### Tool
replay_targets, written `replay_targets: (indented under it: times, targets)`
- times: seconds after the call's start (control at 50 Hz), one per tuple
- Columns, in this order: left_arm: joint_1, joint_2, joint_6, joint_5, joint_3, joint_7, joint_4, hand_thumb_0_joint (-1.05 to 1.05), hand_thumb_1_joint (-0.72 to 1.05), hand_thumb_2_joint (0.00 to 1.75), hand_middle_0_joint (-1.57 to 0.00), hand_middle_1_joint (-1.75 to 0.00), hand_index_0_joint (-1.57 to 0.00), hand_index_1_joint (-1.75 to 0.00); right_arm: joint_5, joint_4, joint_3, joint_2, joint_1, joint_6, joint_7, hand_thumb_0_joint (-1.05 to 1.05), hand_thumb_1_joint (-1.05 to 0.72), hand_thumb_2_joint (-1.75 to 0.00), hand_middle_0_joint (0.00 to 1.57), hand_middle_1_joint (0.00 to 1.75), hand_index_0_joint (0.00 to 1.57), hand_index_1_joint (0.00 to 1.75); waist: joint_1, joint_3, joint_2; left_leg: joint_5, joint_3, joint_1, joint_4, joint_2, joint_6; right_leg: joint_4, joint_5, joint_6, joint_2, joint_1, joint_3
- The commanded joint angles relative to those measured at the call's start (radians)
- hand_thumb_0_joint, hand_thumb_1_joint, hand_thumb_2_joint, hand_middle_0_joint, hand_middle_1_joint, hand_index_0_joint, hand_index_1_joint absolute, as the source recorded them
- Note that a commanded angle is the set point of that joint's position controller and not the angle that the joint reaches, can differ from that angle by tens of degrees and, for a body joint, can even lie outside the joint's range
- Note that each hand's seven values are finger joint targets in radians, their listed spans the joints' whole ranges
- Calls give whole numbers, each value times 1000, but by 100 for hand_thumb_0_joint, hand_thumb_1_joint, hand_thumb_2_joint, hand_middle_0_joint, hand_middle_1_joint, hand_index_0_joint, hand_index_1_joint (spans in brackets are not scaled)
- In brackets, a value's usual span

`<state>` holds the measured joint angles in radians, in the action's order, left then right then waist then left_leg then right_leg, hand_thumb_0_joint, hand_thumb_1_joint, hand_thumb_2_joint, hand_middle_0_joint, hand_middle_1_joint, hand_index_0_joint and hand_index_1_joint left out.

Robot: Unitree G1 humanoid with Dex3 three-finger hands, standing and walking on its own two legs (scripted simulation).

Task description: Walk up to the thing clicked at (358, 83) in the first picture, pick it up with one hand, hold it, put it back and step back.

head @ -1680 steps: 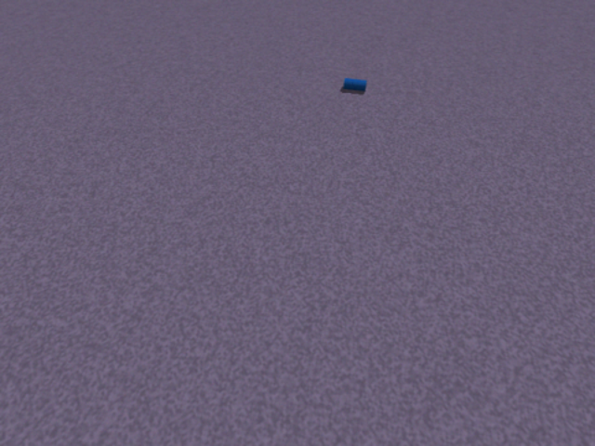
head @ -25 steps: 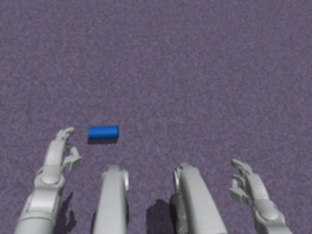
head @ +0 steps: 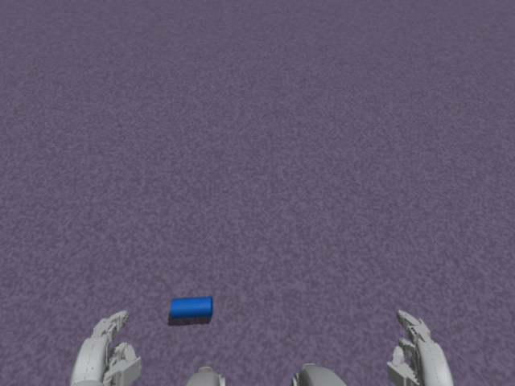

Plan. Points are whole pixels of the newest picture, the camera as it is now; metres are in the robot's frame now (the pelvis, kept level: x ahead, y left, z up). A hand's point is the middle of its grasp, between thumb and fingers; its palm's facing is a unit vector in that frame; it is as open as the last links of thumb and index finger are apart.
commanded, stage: home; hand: left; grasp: from above
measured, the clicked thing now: (192, 307) +0.46 +0.19 -0.66
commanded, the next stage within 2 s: none
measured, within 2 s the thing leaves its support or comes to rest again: neither
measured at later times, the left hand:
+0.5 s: hand out of the picture +0.16 +0.18 -0.03, palm faces +0.07 -0.98 -0.19, open 7.4 cm
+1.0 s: hand (127, 379) +0.17 +0.18 -0.03, palm faces +0.05 -0.98 -0.19, open 7.4 cm
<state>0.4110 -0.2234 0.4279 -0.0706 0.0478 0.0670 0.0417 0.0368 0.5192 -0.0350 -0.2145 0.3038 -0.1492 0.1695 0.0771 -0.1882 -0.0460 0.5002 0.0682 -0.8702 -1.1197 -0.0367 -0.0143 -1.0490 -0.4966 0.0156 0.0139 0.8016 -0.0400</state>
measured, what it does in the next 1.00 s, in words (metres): stands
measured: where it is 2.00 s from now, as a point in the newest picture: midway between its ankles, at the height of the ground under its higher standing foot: outside the picture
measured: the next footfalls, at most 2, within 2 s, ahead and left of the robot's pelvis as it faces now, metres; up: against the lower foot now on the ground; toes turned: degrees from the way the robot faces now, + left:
none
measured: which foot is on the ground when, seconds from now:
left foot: down 0.00-1.00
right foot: down 0.00-1.00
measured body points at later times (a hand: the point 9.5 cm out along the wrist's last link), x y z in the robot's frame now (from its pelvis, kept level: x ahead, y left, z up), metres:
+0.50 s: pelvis +0.00 +0.00 +0.02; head +0.01 +0.01 +0.47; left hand +0.15 +0.23 -0.01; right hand +0.18 -0.24 -0.04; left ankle +0.03 +0.12 -0.66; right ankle +0.01 -0.14 -0.66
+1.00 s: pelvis +0.01 +0.00 +0.02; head +0.02 +0.01 +0.47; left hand +0.16 +0.23 -0.01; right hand +0.17 -0.25 -0.04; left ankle +0.03 +0.12 -0.66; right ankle +0.01 -0.14 -0.66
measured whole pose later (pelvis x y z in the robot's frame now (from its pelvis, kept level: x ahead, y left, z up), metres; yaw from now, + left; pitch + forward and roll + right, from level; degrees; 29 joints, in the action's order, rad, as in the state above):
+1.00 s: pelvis +0.01 +0.00 +0.02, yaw +1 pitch +9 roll -3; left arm 0.51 -0.23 0.45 -0.06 0.03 0.01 0.13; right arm 0.01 0.54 -0.03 -0.22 0.30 -0.24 0.18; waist 0.04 -0.16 -0.04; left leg 0.48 0.06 -0.71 -1.02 -0.03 -0.01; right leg -0.96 -0.48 0.02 0.00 0.64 -0.04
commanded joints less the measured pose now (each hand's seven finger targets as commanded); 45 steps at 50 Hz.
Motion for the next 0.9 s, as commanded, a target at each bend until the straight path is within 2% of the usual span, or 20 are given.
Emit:
replay_targets:
  times: [0.0,0.02,0.16,0.18,0.24,0.36,0.38,0.5,0.58,0.66,0.8,0.82,0.84,0.86,0.88]
  targets:
    - [47,-91,-27,7,45,3,252,0,90,90,-20,-30,-20,-30,-12,-160,41,-110,-56,-82,25,0,-90,-90,20,30,20,30,-22,-113,-17,-230,-15,241,232,30,26,220,217,-21,17,-156,-25]
    - [56,-84,-24,7,34,-2,257,0,90,90,-20,-30,-20,-30,-13,-160,40,-108,-62,-86,27,0,-90,-90,20,30,20,30,-21,-83,-13,-222,-7,244,249,27,25,227,206,-21,20,-150,-31]
    - [70,-87,-1,12,30,-35,281,0,90,90,-20,-30,-20,-30,-23,-166,46,-124,-71,-124,31,0,-90,-90,20,30,20,30,-17,-5,8,-145,-10,254,295,31,29,271,133,-14,15,-152,-38]
    - [59,-88,-3,15,34,-37,277,0,90,90,-20,-30,-20,-30,-24,-165,46,-122,-77,-128,31,0,-90,-90,20,30,20,30,-24,14,10,-136,-14,245,293,32,28,273,125,-13,13,-150,-37]
    - [49,-96,-6,19,40,-44,284,0,90,90,-20,-30,-20,-30,-27,-161,50,-127,-73,-138,29,0,-90,-90,20,30,20,30,-21,-20,-12,-155,-14,272,292,33,26,264,138,-15,11,-157,-36]
    - [49,-105,-20,24,48,-46,287,0,90,90,-20,-30,-20,-30,-32,-154,48,-124,-86,-151,27,0,-90,-90,20,30,20,30,-31,-33,-17,-162,-24,274,281,40,27,267,150,-12,9,-176,-27]
    - [43,-102,-23,25,42,-46,291,0,90,90,-20,-30,-20,-30,-33,-154,48,-126,-87,-153,27,0,-90,-90,20,30,20,30,-25,-29,-21,-157,-22,275,285,38,27,266,148,-12,10,-170,-30]
    - [63,-103,-25,27,44,-40,294,0,90,90,-20,-30,-20,-30,-32,-148,49,-125,-86,-155,29,0,-90,-90,20,30,20,30,-37,-52,-20,-184,-22,284,282,37,25,259,167,-15,10,-183,-28]
    - [62,-101,-24,23,45,-41,275,0,90,90,-20,-30,-20,-30,-31,-147,46,-124,-94,-158,30,0,-90,-90,20,30,20,30,-38,-18,2,-146,-23,260,285,37,28,272,136,-11,9,-177,-28]
    - [72,-104,-21,22,46,-40,277,0,90,90,-20,-30,-20,-30,-31,-145,49,-126,-84,-158,31,0,-90,-90,20,30,20,30,-40,-48,6,-203,-24,274,272,37,27,262,184,-13,10,-189,-25]
    - [70,-107,-27,21,52,-42,276,0,90,90,-20,-30,-20,-30,-32,-142,53,-130,-83,-159,30,0,-90,-90,20,30,20,30,-41,-25,4,-158,-22,265,284,34,26,263,144,-13,12,-176,-27]
    - [65,-97,-26,21,38,-44,275,0,90,90,-20,-30,-20,-30,-31,-142,49,-125,-85,-160,29,0,-90,-90,20,30,20,30,-40,-16,-4,-150,-21,255,285,36,26,267,139,-12,11,-172,-28]
    - [68,-114,-27,18,60,-44,284,0,90,90,-20,-30,-20,-30,-32,-142,55,-131,-83,-161,29,0,-90,-90,20,30,20,30,-40,-43,-1,-164,-22,268,282,34,26,261,150,-14,11,-187,-25]
    - [71,-98,-27,21,40,-44,273,0,90,90,-20,-30,-20,-30,-30,-140,53,-130,-84,-162,29,0,-90,-90,20,30,20,30,-42,-21,3,-163,-22,265,287,32,25,259,148,-14,13,-179,-28]
    - [68,-101,-27,18,42,-46,282,0,90,90,-20,-30,-20,-30,-30,-144,53,-128,-79,-159,27,0,-90,-90,20,30,20,30,-39,-39,-9,-173,-21,269,281,34,25,260,157,-14,11,-179,-25]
